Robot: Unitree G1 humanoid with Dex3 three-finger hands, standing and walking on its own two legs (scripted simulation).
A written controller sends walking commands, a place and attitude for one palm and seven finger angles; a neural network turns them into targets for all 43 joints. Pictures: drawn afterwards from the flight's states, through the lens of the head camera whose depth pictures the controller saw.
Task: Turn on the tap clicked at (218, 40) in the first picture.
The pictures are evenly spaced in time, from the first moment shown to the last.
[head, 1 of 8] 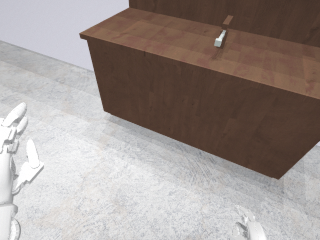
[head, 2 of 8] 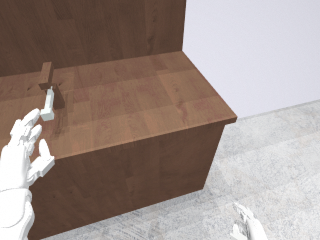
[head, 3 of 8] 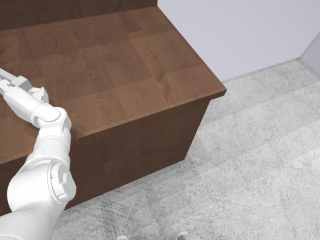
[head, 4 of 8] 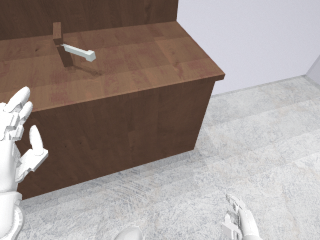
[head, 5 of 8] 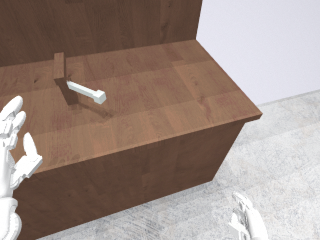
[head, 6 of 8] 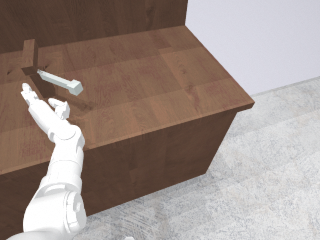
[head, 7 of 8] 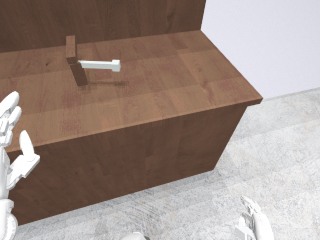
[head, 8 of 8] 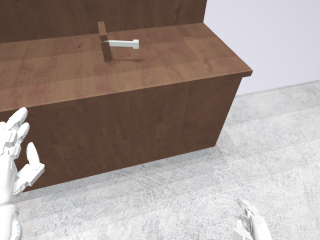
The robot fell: no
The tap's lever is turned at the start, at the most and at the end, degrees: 0 72 72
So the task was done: no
